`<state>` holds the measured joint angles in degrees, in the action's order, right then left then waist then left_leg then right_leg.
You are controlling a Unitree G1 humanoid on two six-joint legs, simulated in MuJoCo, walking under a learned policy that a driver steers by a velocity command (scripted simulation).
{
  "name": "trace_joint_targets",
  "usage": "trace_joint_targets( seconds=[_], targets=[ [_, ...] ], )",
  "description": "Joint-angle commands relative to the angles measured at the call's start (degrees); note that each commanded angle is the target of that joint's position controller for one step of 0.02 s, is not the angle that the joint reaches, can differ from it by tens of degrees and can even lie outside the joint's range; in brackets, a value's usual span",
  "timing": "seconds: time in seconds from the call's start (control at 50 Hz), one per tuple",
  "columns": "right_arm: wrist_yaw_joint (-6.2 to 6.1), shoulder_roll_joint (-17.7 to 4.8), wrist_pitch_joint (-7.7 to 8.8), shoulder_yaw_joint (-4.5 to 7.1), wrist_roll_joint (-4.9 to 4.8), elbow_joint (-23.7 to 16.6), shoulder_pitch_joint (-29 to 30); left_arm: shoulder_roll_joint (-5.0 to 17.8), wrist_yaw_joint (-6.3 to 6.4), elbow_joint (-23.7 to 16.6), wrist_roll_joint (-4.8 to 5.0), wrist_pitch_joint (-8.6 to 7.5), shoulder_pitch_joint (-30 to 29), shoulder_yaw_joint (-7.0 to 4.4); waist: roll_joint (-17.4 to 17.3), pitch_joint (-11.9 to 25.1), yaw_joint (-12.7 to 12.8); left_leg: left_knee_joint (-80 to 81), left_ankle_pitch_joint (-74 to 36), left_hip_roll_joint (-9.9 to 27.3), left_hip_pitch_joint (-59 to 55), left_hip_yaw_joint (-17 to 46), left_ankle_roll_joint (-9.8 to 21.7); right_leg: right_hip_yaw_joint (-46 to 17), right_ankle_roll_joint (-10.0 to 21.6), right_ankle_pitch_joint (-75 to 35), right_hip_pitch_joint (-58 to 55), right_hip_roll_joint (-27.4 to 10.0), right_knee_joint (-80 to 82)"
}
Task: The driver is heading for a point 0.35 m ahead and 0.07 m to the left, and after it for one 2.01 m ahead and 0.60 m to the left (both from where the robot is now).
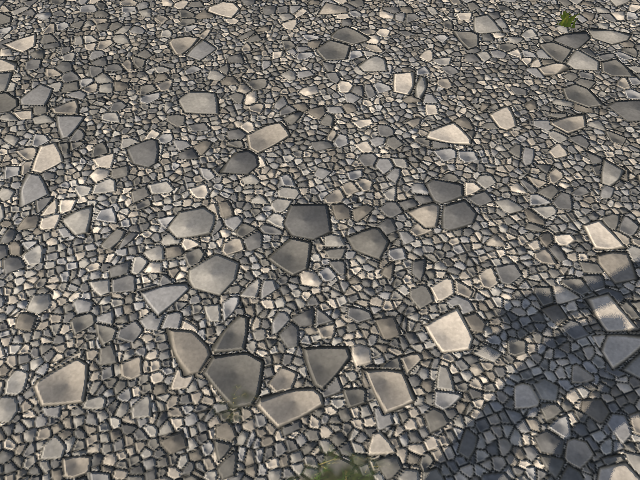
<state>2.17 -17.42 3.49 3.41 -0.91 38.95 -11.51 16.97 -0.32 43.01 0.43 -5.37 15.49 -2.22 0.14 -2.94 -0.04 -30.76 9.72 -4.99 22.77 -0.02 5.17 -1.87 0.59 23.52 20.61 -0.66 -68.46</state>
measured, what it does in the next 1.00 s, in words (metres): walks ahead, turning left: right foot, then left foot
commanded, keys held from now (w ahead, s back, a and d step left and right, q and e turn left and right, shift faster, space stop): w+q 0.88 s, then w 0.08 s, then w+e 0.04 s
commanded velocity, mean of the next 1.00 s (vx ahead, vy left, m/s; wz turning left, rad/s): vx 0.50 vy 0.00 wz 0.56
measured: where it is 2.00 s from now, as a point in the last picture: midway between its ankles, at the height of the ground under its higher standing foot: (209, 265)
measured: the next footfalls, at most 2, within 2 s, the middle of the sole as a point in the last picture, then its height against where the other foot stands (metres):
right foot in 0.34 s outside the picture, level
left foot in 0.86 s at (226, 427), level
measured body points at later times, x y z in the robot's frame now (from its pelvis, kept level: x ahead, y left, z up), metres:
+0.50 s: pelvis +0.29 -0.04 +0.01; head +0.31 -0.05 +0.46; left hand +0.34 +0.26 -0.08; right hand +0.47 -0.29 -0.10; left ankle +0.19 +0.07 -0.64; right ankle +0.35 -0.14 -0.73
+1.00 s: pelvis +0.51 +0.11 +0.00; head +0.54 +0.14 +0.45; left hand +0.44 +0.41 -0.11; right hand +0.79 -0.03 -0.09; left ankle +0.52 +0.20 -0.73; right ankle +0.53 -0.07 -0.64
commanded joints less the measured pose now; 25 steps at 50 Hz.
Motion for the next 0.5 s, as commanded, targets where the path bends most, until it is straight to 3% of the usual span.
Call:
trace_joint_targets(
  seconds=[0.02, 0.08, 0.16, 0.2, 0.24, 0.28, 0.32, 0.34, 0.36, 0.38, 0.4, 0.42, 0.44, 0.5],
  targets=[
    [-0.82, -6.5, 0.26, 1.65, 0.73, -3.8, -2.8, 7.6, 0.06, -6.7, -1.07, -1.7, -3.0, -2.08, -2.1, 5.2, -0.1, 16.5, -9.3, 15.3, -16.1, 22.9, 11.9, -3.4, -1.0, -4.4, 16.3, -4.9, 3.4],
    [-1.67, -8.0, 0.46, 2.12, 0.49, -3.5, -2.1, 5.5, 0.54, -6.4, -1.54, -0.21, -1.9, -1.52, -3.0, 4.1, 1.2, 18.0, -16.9, 13.0, -8.8, 17.2, 12.3, -1.3, -4.2, -8.1, 13.6, -4.5, 10.9],
    [-2.77, -9.3, -0.23, 2.64, -0.31, -2.0, -4.8, 2.9, 0.44, -8.3, -1.29, -0.41, -10.9, -0.39, -4.4, 3.1, -2.4, 16.7, -11.2, 8.7, -5.1, 12.9, 8.2, -0.3, -5.7, -24.3, 8.8, -1.4, 29.3],
    [-3.02, -9.7, -0.71, 2.78, -0.48, -1.1, -7.1, 3.4, -0.02, -9.1, -0.53, -0.84, -14.4, -0.5, -5.0, 3.4, -4.0, 15.8, -7.4, 9.4, -6.3, 15.1, 7.3, -0.6, -5.7, -28.2, 6.5, 0.3, 34.6],
    [-3.16, -9.3, -1.1, 2.76, -0.81, -0.5, -8.4, 4.8, -0.44, -9.5, -0.04, -1.29, -15.6, -1.06, -5.6, 3.5, -4.0, 13.1, -4.3, 10.8, -9.7, 18.8, 6.6, -2.4, -4.9, -27.1, 5.9, 0.6, 38.2],
    [-3.3, -9.0, -1.33, 2.8, -0.68, -0.4, -8.2, 6.4, -0.73, -9.4, 0.13, -1.74, -14.4, -1.87, -6.7, 3.7, -2.7, 9.7, -3.1, 12.5, -12.9, 22.7, 5.6, -3.6, -3.3, -23.1, 4.3, 0.4, 40.0],
    [-3.2, -7.7, -1.56, 2.51, -0.4, -0.9, -6.8, 7.8, -0.51, -7.8, 0.06, -2.23, -8.2, -2.93, -7.5, 5.2, 1.0, 4.2, -4.5, 11.1, -12.7, 23.6, 3.7, -2.3, -0.6, -20.7, -4.0, 0.3, 42.9],
    [-2.94, -4.8, -1.37, 1.48, -0.01, -1.5, -7.0, 9.7, -0.1, -7.1, -0.81, -2.53, -2.2, -3.76, -5.2, 10.6, 3.9, -5.7, -3.5, 8.1, -9.7, 20.7, 1.8, -5.8, 2.2, -19.0, -15.0, -4.4, 42.6],
    [-2.83, -0.8, -1.0, 0.21, -0.15, -2.8, -12.1, 14.3, 0.33, -6.5, -2.07, -2.33, 4.4, -4.86, 6.5, 19.1, 3.8, -24.4, 10.7, 0.9, 5.1, 13.2, -2.1, -23.4, 8.8, -11.9, -34.8, -17.0, 43.9],
    [-2.84, -2.3, -0.62, -0.04, -1.1, -3.9, -14.8, 14.2, -0.26, -4.6, -1.02, -1.47, 7.8, -5.22, 19.7, 21.4, 3.2, -37.5, 25.2, 0.7, 18.5, 9.7, -3.6, -44.3, 14.0, 4.1, -40.0, -24.3, 49.9],
    [-2.9, -7.7, -0.81, 1.3, -1.42, -2.8, -11.8, 9.3, -0.23, -5.6, -0.38, -1.26, 5.0, -3.95, 11.5, 13.8, 4.3, -42.8, 20.6, 4.1, 22.6, 10.9, -4.1, -40.1, 12.1, 11.7, -34.1, -22.4, 52.1],
    [-2.88, -8.8, -1.16, 1.75, -0.87, -3.5, -6.9, 7.4, 0.04, -5.8, -0.5, -0.77, 2.6, -3.33, 7.2, 8.2, 4.7, -43.7, 16.1, 5.9, 22.8, 8.7, -4.4, -31.0, 10.0, 6.8, -27.7, -20.1, 52.2],
    [-2.79, -8.2, -1.31, 1.8, -0.3, -4.1, -4.7, 6.2, 0.11, -5.7, -0.83, -0.54, 0.2, -2.82, 4.8, 4.7, 3.8, -41.7, 12.6, 7.5, 21.4, 7.9, -4.6, -24.1, 9.3, -0.8, -21.7, -17.5, 53.3],
    [-2.11, -5.1, -2.1, 1.77, -0.75, -4.4, -4.6, 4.3, 0.36, -4.5, -0.99, -0.87, -2.1, -2.29, 7.2, 2.0, 1.5, -37.2, 8.0, 10.5, 16.7, 6.4, -5.0, -12.1, 8.7, -12.4, -14.2, -13.6, 57.1]
  ],
)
